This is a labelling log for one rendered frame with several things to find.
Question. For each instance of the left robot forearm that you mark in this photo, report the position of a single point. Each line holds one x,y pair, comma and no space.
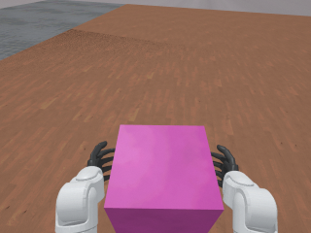
76,208

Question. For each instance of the right robot hand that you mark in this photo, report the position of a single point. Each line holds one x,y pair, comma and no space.
228,163

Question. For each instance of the carton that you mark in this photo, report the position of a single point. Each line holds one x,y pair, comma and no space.
163,180

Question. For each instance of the left robot hand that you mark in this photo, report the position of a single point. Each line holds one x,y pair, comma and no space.
96,161

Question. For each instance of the right robot forearm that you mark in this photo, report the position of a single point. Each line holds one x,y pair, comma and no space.
254,209

